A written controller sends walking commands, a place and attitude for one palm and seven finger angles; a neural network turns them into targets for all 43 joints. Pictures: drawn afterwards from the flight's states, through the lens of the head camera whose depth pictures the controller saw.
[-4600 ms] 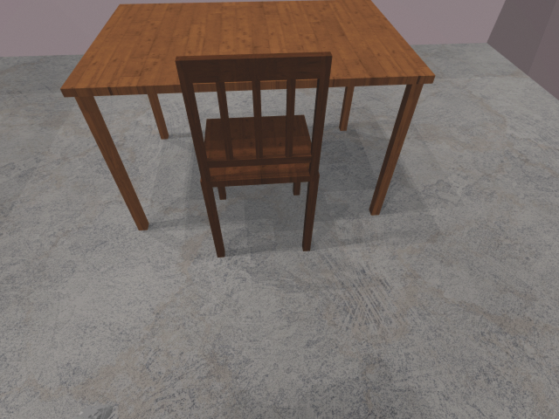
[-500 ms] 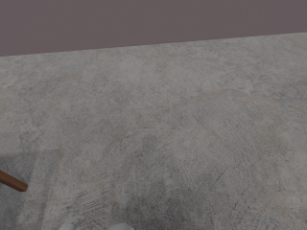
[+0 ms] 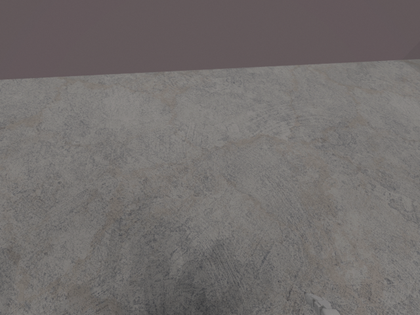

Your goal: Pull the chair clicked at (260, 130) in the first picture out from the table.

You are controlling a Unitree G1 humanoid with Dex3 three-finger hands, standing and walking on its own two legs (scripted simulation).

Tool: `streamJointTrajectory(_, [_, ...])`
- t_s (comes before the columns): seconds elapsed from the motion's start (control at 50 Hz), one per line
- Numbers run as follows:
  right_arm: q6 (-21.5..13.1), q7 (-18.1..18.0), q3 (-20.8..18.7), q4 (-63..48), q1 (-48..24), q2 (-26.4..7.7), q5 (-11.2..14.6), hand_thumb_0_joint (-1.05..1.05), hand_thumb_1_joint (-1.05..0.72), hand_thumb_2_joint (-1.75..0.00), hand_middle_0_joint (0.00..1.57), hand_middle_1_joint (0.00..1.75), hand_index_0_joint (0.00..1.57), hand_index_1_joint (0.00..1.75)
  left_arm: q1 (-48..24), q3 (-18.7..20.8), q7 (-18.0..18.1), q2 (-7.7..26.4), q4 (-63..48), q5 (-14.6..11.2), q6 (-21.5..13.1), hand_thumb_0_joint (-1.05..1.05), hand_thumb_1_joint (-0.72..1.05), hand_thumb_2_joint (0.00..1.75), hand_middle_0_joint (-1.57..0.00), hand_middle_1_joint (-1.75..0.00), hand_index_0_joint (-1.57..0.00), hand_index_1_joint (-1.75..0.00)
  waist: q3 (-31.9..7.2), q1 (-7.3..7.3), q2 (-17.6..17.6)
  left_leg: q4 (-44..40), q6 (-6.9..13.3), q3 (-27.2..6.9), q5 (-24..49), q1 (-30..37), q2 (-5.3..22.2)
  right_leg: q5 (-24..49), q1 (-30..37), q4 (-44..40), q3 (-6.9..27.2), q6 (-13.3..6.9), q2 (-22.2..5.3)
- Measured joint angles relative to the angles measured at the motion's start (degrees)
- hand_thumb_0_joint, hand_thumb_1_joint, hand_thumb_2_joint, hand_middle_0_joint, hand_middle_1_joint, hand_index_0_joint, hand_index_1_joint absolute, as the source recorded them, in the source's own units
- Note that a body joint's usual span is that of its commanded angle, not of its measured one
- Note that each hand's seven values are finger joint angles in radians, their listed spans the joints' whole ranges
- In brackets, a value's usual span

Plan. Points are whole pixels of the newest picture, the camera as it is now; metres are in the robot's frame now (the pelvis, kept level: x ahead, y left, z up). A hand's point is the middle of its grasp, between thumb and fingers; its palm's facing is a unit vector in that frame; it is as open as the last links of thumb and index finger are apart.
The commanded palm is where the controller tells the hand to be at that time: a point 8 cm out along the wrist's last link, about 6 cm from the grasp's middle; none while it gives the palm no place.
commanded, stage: walk to a spot facing it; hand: left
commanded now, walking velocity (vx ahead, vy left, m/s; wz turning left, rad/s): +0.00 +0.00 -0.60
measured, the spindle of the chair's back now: out of the picture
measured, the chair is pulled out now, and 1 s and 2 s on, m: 0.00 0.00 0.00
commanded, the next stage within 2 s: turn to face it in 0.34 s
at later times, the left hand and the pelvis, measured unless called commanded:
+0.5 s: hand (170, 251) +0.28 +0.12 -0.16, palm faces -0.34 -0.91 -0.24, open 7.4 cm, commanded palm none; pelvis +0.08 -0.02 -0.01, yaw -18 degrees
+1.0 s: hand (120, 293) +0.18 +0.21 -0.19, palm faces -0.02 -0.98 -0.21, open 7.3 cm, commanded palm none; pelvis +0.10 +0.02 -0.01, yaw -4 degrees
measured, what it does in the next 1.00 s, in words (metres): steps on the spot: right foot, then left foot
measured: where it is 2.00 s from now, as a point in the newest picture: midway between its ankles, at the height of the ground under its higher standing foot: outside the picture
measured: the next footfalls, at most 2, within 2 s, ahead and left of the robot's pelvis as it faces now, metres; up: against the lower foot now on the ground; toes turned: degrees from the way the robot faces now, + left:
right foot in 0.48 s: +0.11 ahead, -0.13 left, +0.00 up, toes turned -24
left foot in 0.90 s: +0.17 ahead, +0.09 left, +0.00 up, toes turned +4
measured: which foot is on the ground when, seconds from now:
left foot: down 0.00-0.48, up 0.50-0.88, down 0.90-1.00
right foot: up 0.00-0.46, down 0.48-0.90, up 0.92-1.00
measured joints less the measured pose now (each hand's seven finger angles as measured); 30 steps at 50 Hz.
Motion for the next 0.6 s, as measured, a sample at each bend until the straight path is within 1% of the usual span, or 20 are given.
streamJointTrajectory(0.04, [0.0, -0.4, 0.5, 0.4, 1.4, 1.0, 0.1, 0.00, -0.91, -0.90, 0.20, 0.30, 0.21, 0.30, -1.1, 0.4, -0.6, 0.8, 0.0, 0.3, 0.3, 0.01, 0.91, 0.90, -0.20, -0.29, -0.20, -0.30, 0.1, -0.42, -0.3, -2.8, 0.2, 1.6, 0.2, 2.7, 0.5, 3.1, -4.5, 7.2, -3.0, 0.7, -1.6])
streamJointTrajectory(0.08, [-0.1, -0.9, 0.8, 1.3, 3.1, 1.7, 0.3, 0.00, -0.91, -0.90, 0.20, 0.30, 0.21, 0.30, -2.6, 0.8, -0.7, 1.4, -0.7, 0.3, 0.6, 0.01, 0.91, 0.90, -0.20, -0.29, -0.20, -0.30, 0.3, -0.87, -0.2, -5.6, 0.2, 3.0, 0.8, 5.0, 0.9, 6.1, -8.2, 11.0, -4.6, 1.6, -2.8])
streamJointTrajectory(0.14, [0.0, -1.8, 0.0, 2.9, 5.6, 1.7, 0.8, -0.01, -0.93, -0.90, 0.21, 0.30, 0.21, 0.30, -4.9, 1.1, -0.6, 1.8, -2.1, 0.2, 0.9, 0.01, 0.91, 0.90, -0.20, -0.29, -0.20, -0.30, 0.6, -1.71, 0.4, -8.1, 0.4, 4.9, 0.9, 7.3, 1.4, 9.2, -12.1, 13.2, -5.1, 2.6, -3.9])
streamJointTrajectory(0.2, [0.6, -1.9, -0.4, 4.5, 7.9, 0.9, 0.7, -0.01, -0.94, -0.90, 0.21, 0.30, 0.21, 0.30, -7.4, 1.3, -0.4, 1.9, -3.4, 0.3, 1.6, 0.01, 0.91, 0.90, -0.20, -0.29, -0.20, -0.30, 0.8, -2.53, 0.7, -8.9, 0.6, 6.9, 0.1, 8.8, 1.7, 11.5, -13.9, 12.1, -5.5, 3.3, -4.8])
streamJointTrajectory(0.26, [1.2, -1.8, -0.7, 6.0, 10.0, 0.4, 0.5, -0.01, -0.93, -0.90, 0.20, 0.30, 0.21, 0.30, -10.1, 1.2, -0.4, 1.8, -4.3, 0.4, 2.2, 0.01, 0.91, 0.90, -0.20, -0.29, -0.20, -0.30, 1.2, -3.46, 0.9, -8.6, 0.4, 8.9, -1.1, 9.7, 2.0, 12.6, -13.8, 8.3, -6.4, 3.6, -5.6])
streamJointTrajectory(0.34, [1.9, -1.5, -1.1, 7.2, 12.0, 0.0, 0.1, 0.00, -0.92, -0.90, 0.20, 0.30, 0.20, 0.30, -13.4, 0.5, -0.5, 1.1, -5.3, 0.3, 2.5, 0.01, 0.91, 0.90, -0.19, -0.29, -0.20, -0.30, 2.2, -5.11, 1.5, -6.7, -0.3, 11.7, -3.5, 10.6, 2.8, 10.6, -10.7, -1.3, -8.5, 3.3, -6.0])
streamJointTrajectory(0.42, [2.5, -1.0, -1.6, 7.9, 13.2, -0.4, -0.1, 0.00, -0.92, -0.90, 0.20, 0.30, 0.20, 0.30, -16.2, -0.3, -0.5, 0.2, -6.5, 0.3, 2.1, 0.01, 0.91, 0.90, -0.19, -0.29, -0.20, -0.30, 3.2, -6.79, 2.7, -2.7, -1.7, 14.8, -6.9, 10.8, 4.5, 7.7, -6.1, -10.6, -10.4, 1.9, -5.0])
streamJointTrajectory(0.44, [2.6, -0.8, -1.8, 8.0, 13.5, -0.6, -0.1, 0.00, -0.91, -0.90, 0.20, 0.30, 0.20, 0.30, -16.8, -0.6, -0.5, 0.0, -6.9, 0.3, 1.8, 0.01, 0.91, 0.90, -0.20, -0.29, -0.20, -0.30, 3.3, -7.07, 3.2, -1.1, -2.3, 15.4, -8.1, 10.6, 5.2, 7.9, -4.6, -13.1, -10.8, 1.3, -4.4])
streamJointTrajectory(0.46, [2.8, -0.7, -1.9, 8.0, 14.1, -0.7, 0.0, 0.00, -0.91, -0.90, 0.20, 0.30, 0.20, 0.30, -17.2, -0.8, -0.5, -0.1, -7.4, 0.3, 1.3, 0.01, 0.91, 0.90, -0.20, -0.29, -0.20, -0.30, 3.3, -7.28, 3.7, 1.5, -2.8, 15.8, -9.4, 10.0, 6.1, 9.8, -2.6, -16.7, -11.3, 0.7, -3.8])
streamJointTrajectory(0.48, [2.9, -0.5, -1.9, 8.2, 14.5, -0.7, 0.3, 0.00, -0.91, -0.90, 0.20, 0.30, 0.20, 0.30, -17.6, -1.1, -0.4, -0.1, -7.8, 0.5, 0.3, 0.01, 0.91, 0.90, -0.20, -0.29, -0.20, -0.30, 3.1, -7.40, 3.9, 5.9, -3.4, 15.4, -10.5, 8.3, 7.2, 12.0, -1.2, -19.1, -11.5, -1.5, -3.4])
streamJointTrajectory(0.5, [3.5, -0.4, -1.8, 8.5, 14.1, -0.9, 0.7, 0.00, -0.91, -0.90, 0.20, 0.30, 0.20, 0.30, -18.1, -1.3, 0.0, -0.3, -7.9, 0.3, -0.7, 0.01, 0.91, 0.90, -0.20, -0.29, -0.20, -0.30, 3.5, -7.55, 4.5, 12.5, -4.3, 12.5, -12.8, 5.4, 7.6, 11.2, -1.6, -17.9, -11.5, -3.0, -2.9])
streamJointTrajectory(0.52, [4.2, -0.6, -1.7, 8.7, 13.6, -1.0, 1.0, 0.00, -0.91, -0.90, 0.20, 0.30, 0.20, 0.30, -18.5, -1.7, 0.4, -0.7, -7.8, 0.0, -1.4, 0.01, 0.91, 0.90, -0.20, -0.29, -0.20, -0.30, 3.8, -7.96, 4.9, 19.1, -4.7, 8.4, -15.1, 2.4, 7.0, 9.8, -1.5, -16.8, -11.6, -3.7, -2.7])
streamJointTrajectory(0.54, [4.7, -0.9, -1.7, 9.0, 13.1, -1.0, 1.2, 0.00, -0.91, -0.90, 0.20, 0.30, 0.20, 0.30, -18.7, -2.1, 0.9, -1.2, -7.6, -0.2, -1.7, 0.01, 0.91, 0.90, -0.20, -0.29, -0.20, -0.30, 3.8, -8.25, 5.3, 24.4, -4.8, 4.7, -16.1, -0.2, 6.2, 8.9, -0.9, -16.8, -11.8, -4.0, -2.6])
streamJointTrajectory(0.56, [5.1, -1.0, -1.6, 9.3, 12.6, -0.9, 1.3, 0.00, -0.91, -0.90, 0.20, 0.30, 0.20, 0.30, -18.6, -2.4, 1.3, -1.7, -7.3, -0.3, -1.9, 0.01, 0.91, 0.90, -0.20, -0.29, -0.20, -0.30, 3.5, -8.28, 5.6, 28.3, -4.9, 1.9, -15.9, -2.3, 5.4, 8.6, 0.0, -17.5, -11.9, -4.0, -2.5])
streamJointTrajectory(0.6, [5.4, -1.1, -1.4, 9.8, 11.7, -0.6, 1.1, 0.00, -0.91, -0.90, 0.20, 0.30, 0.20, 0.30, -17.9, -3.1, 2.0, -2.8, -6.4, -0.4, -2.1, 0.01, 0.91, 0.90, -0.20, -0.29, -0.20, -0.30, 2.3, -8.18, 5.9, 31.3, -5.0, -1.8, -13.6, -5.1, 4.3, 9.2, 2.0, -19.9, -11.9, -3.5, -2.5])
